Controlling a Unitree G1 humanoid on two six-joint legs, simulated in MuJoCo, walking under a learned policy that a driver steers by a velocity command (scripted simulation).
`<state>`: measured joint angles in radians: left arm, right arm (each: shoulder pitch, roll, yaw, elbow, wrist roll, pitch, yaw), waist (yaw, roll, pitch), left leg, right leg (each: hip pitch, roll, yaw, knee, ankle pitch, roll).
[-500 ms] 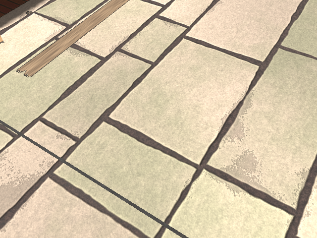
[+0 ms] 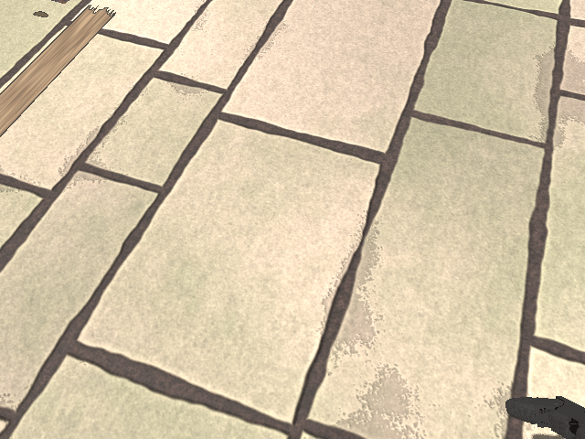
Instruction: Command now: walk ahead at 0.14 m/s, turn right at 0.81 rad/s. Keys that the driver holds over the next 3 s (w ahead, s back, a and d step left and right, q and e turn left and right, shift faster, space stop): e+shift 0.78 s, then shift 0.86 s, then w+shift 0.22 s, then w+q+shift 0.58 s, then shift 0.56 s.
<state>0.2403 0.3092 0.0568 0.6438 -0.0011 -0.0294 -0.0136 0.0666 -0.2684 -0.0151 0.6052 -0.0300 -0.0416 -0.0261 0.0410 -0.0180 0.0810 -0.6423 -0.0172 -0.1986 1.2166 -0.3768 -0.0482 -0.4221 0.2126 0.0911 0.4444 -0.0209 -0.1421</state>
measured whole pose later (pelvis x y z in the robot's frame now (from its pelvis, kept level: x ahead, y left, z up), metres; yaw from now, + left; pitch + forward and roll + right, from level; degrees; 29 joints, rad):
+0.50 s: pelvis +0.14 +0.09 +0.01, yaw -29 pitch +1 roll +1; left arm 0.23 0.37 0.09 0.58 -0.03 0.07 0.02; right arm 0.07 -0.26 -0.06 0.64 -0.02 -0.01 -0.05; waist 0.02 -0.06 0.05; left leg -0.30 -0.04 -0.02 0.45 -0.17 0.02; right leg -0.57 0.08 0.15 1.23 -0.42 0.08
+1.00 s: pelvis +0.13 +0.04 +0.02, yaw -53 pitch +3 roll +2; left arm 0.17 0.30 0.06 0.57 0.00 0.03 0.01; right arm 0.13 -0.35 -0.10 0.73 0.00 0.02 -0.02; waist -0.01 0.04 0.05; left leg -0.57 0.05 0.02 1.15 -0.40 -0.06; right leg -0.32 0.00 0.02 0.52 -0.25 -0.04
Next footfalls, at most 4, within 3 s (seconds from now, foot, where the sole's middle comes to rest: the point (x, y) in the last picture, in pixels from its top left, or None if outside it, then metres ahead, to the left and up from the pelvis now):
0.34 left None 0.27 0.15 -0.76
0.82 right None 0.08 -0.05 -0.76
1.24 left None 0.28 0.08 -0.76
1.96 right None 0.11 -0.18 -0.76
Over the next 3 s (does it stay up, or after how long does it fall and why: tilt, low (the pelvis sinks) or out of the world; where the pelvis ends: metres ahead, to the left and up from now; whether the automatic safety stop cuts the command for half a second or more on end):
stays up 0.67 -0.47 0.00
